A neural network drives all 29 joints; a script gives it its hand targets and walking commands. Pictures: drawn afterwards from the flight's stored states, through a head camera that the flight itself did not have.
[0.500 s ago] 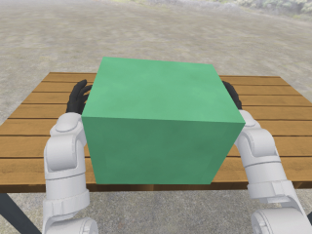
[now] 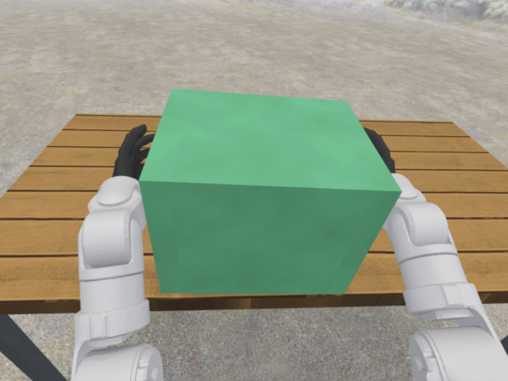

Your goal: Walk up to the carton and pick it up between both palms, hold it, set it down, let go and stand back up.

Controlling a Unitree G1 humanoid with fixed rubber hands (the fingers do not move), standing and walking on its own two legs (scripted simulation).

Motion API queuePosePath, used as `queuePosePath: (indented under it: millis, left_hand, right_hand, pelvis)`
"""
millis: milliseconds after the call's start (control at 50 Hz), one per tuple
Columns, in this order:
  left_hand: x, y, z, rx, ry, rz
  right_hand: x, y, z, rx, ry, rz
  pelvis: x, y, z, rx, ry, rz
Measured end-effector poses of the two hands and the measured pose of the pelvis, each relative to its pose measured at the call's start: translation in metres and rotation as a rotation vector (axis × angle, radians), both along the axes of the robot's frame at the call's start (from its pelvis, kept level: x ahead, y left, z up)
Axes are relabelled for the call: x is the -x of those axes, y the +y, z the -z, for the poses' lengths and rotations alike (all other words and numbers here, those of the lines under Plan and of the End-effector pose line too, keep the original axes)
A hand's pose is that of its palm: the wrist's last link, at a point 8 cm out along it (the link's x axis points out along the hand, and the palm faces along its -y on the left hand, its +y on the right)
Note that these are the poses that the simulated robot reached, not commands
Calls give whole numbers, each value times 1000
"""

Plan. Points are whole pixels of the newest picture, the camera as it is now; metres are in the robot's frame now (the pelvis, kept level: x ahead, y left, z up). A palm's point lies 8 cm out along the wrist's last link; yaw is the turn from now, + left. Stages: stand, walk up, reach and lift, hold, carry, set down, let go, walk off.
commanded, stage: hold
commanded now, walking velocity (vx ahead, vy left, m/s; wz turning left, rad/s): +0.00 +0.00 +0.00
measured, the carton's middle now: (258, 192) +0.35 +0.01 +0.18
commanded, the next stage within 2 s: none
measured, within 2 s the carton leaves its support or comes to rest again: neither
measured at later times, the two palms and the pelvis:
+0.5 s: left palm (126, 179) +0.33 +0.19 +0.22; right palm (382, 177) +0.35 -0.18 +0.21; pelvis +0.00 +0.00 +0.00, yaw +0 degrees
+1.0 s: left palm (129, 173) +0.34 +0.19 +0.22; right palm (379, 177) +0.36 -0.18 +0.20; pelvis -0.01 +0.00 +0.00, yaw +0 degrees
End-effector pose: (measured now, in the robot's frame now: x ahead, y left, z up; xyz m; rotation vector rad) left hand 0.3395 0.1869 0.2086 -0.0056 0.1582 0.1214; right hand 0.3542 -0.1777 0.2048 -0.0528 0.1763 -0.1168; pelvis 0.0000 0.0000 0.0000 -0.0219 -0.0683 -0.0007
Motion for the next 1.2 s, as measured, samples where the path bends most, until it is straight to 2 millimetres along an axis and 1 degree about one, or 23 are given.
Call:
queuePosePath:
  millis: [120,320,440,660,760,860,960,1040,1120,1200]
  left_hand:
    - [1,1,2,-7,0,-5]
    - [6,0,-7,-16,-19,-12]
    - [9,-1,-11,-10,-29,-13]
    - [16,1,-6,12,-20,-11]
    - [14,1,-4,-2,1,-9]
    - [6,1,-7,-24,9,-4]
    - [-1,0,-9,-25,1,2]
    - [-5,0,-7,-9,-1,3]
    - [-4,1,-4,2,-15,-2]
    - [3,2,-3,3,-34,-8]
  right_hand:
    - [-1,1,4,-8,-1,-5]
    - [2,0,2,-15,-20,-10]
    - [5,0,-4,-11,-30,-10]
    - [12,2,-6,-6,-21,-7]
    - [10,2,-2,-19,0,-6]
    - [5,1,1,-27,7,-3]
    - [0,0,0,-22,-2,3]
    - [-3,0,-1,-9,-4,4]
    - [-3,1,-3,-3,-17,1]
    - [0,2,-4,6,-37,-6]
  pelvis:
    - [-2,1,0,0,5,1]
    - [-5,2,0,-1,-5,-1]
    - [-3,1,0,-2,-11,-2]
    - [5,-3,0,1,-15,-5]
    - [10,-2,0,3,-13,-5]
    - [12,1,1,5,-5,-6]
    - [9,3,1,5,2,-1]
    - [3,4,0,2,0,0]
    - [-3,4,0,0,-6,0]
    - [-8,3,0,-2,-12,-1]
